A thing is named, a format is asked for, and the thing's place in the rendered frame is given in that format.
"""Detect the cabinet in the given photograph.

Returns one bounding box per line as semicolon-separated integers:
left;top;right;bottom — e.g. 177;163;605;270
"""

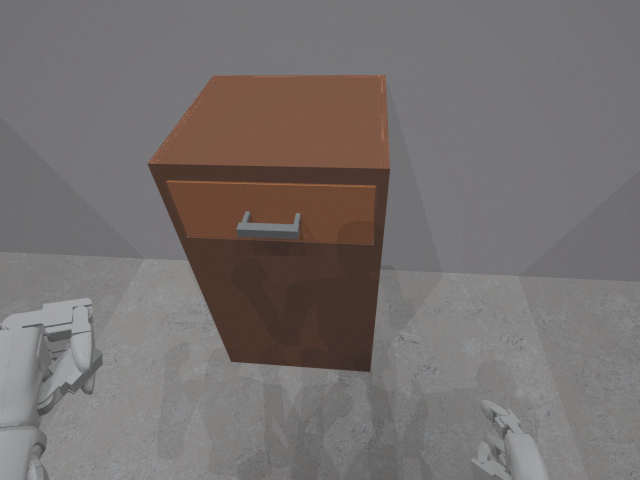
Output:
148;75;390;372

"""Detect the handle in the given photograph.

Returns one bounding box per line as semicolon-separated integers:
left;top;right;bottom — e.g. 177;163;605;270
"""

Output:
236;211;301;239

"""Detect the drawer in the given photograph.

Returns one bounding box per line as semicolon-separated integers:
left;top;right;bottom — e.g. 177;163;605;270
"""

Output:
166;180;376;244

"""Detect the robot left hand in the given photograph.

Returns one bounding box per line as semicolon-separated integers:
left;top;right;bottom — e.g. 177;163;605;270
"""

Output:
0;298;103;429

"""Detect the robot right hand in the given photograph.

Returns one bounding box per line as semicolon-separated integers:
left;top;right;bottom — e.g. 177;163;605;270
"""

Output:
471;400;549;480

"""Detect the left robot forearm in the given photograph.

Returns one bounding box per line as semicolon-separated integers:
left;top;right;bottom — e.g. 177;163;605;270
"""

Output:
0;426;49;480

